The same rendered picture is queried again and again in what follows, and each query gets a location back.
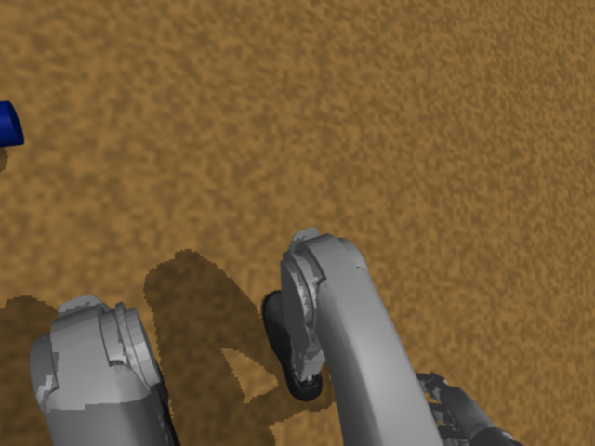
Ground can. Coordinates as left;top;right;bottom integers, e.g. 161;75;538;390
0;101;24;148

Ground right robot foot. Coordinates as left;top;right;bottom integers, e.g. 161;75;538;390
262;290;323;401

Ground right robot arm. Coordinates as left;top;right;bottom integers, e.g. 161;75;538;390
469;427;524;446

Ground right robot hand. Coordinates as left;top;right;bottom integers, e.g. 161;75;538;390
416;372;495;446

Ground left robot foot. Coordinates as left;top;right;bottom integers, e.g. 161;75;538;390
155;360;180;446

